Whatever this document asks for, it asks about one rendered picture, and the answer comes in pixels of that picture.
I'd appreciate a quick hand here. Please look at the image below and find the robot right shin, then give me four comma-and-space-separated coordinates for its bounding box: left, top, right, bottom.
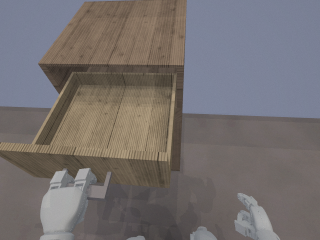
196, 226, 207, 231

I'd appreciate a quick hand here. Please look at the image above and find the robot right forearm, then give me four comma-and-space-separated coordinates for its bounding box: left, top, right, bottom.
254, 229, 280, 240

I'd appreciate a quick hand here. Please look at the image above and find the drawer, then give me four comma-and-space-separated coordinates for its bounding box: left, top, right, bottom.
0, 72, 177, 188

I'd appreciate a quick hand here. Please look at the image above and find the left robot hand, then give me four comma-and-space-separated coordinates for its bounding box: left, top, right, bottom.
40, 168, 97, 234

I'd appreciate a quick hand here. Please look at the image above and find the handle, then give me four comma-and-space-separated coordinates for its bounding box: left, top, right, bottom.
63, 168, 113, 202

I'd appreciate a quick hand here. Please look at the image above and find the right robot hand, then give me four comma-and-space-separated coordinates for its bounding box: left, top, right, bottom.
234, 193, 274, 240

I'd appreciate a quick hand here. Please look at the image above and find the cabinet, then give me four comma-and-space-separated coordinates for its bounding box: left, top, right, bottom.
38, 0, 187, 171

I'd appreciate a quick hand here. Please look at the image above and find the right robot thigh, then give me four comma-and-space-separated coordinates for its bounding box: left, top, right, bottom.
190, 230, 217, 240

